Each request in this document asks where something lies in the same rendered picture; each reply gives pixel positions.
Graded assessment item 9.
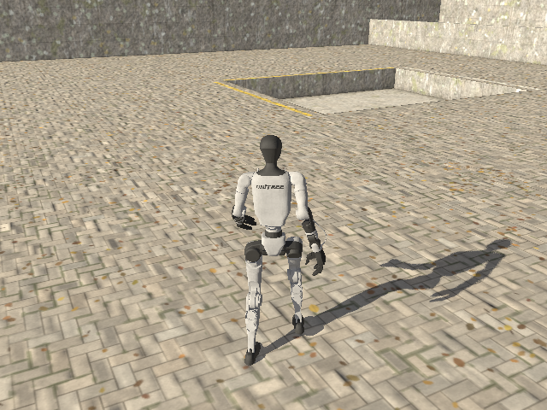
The robot right shin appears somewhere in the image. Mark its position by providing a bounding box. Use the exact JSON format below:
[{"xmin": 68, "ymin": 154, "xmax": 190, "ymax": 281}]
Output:
[{"xmin": 290, "ymin": 268, "xmax": 303, "ymax": 323}]

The robot left forearm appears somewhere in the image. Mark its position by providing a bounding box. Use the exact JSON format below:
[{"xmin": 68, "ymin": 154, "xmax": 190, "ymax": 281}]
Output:
[{"xmin": 232, "ymin": 205, "xmax": 245, "ymax": 225}]

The robot left shin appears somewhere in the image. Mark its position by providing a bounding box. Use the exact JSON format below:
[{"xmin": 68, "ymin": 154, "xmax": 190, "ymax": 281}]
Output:
[{"xmin": 245, "ymin": 293, "xmax": 260, "ymax": 353}]

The right robot hand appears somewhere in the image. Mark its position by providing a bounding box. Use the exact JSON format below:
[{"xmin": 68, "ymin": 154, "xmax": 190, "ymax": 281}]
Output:
[{"xmin": 305, "ymin": 249, "xmax": 326, "ymax": 276}]

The robot shin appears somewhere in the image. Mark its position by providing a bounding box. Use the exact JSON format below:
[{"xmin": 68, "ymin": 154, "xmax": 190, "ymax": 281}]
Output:
[
  {"xmin": 290, "ymin": 268, "xmax": 303, "ymax": 323},
  {"xmin": 245, "ymin": 293, "xmax": 260, "ymax": 353}
]

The left robot hand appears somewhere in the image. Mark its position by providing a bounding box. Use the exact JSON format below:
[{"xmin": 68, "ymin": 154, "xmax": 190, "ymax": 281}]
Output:
[{"xmin": 236, "ymin": 215, "xmax": 256, "ymax": 230}]

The left robot upper arm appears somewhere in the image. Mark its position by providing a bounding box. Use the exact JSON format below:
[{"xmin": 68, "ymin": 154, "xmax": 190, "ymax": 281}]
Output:
[{"xmin": 232, "ymin": 172, "xmax": 254, "ymax": 218}]

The robot right forearm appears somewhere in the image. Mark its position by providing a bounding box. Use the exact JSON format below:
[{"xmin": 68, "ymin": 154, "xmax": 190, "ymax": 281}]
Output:
[{"xmin": 302, "ymin": 207, "xmax": 322, "ymax": 253}]

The right robot upper arm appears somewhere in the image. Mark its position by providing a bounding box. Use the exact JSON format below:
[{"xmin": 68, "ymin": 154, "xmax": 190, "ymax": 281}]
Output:
[{"xmin": 289, "ymin": 172, "xmax": 309, "ymax": 220}]

